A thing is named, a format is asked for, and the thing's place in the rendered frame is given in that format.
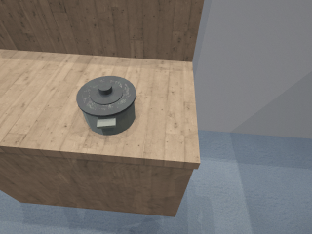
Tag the pot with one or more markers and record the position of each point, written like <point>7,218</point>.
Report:
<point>111,125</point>

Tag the table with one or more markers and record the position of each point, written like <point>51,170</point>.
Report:
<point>49,155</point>

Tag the knob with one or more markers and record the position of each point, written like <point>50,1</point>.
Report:
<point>105,88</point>

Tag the lid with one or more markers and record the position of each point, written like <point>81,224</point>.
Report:
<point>93,103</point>

